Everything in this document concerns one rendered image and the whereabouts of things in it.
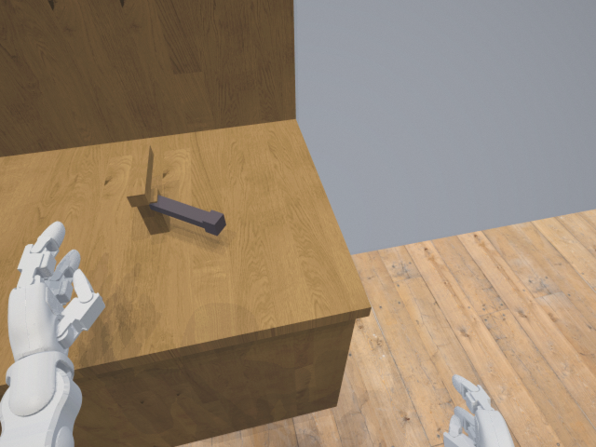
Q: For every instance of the counter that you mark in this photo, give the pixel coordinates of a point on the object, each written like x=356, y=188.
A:
x=106, y=104

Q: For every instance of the left robot forearm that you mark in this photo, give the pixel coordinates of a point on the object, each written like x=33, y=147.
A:
x=42, y=402

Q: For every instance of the right robot hand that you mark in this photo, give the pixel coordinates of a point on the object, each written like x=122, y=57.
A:
x=487, y=428

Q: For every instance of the tap lever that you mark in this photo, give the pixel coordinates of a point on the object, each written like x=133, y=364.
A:
x=213, y=221

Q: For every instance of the left robot hand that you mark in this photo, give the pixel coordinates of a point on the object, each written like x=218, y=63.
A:
x=35, y=307

